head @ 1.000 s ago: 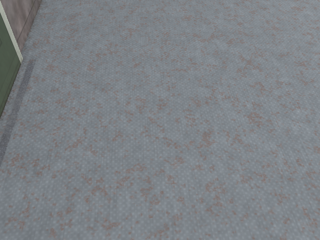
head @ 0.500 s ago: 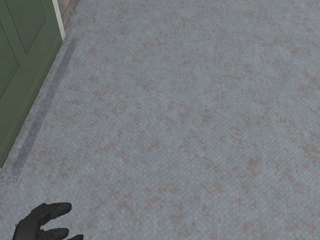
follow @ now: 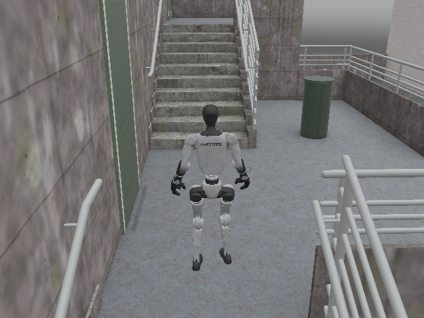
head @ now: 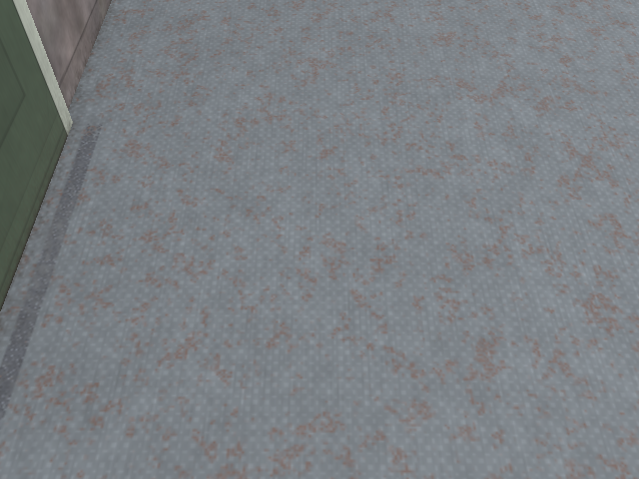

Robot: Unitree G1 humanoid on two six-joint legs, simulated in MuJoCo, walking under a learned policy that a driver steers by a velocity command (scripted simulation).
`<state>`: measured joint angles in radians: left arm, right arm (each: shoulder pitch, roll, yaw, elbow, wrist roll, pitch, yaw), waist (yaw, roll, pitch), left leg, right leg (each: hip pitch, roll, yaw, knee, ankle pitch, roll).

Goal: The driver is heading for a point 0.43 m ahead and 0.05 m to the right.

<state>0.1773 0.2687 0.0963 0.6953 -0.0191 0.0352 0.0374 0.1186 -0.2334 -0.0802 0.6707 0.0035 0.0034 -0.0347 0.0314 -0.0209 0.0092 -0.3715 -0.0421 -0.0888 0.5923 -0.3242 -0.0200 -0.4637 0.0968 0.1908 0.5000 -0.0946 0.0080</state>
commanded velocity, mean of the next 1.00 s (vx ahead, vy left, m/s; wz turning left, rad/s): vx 0.12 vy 0.00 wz -0.18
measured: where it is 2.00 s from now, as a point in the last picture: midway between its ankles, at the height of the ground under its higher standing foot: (304, 467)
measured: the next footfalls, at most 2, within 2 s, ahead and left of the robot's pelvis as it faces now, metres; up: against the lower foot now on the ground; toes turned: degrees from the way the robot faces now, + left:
right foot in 0.46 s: -0.01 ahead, -0.14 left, +0.00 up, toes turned -19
left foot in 1.10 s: +0.24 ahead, +0.11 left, +0.00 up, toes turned +0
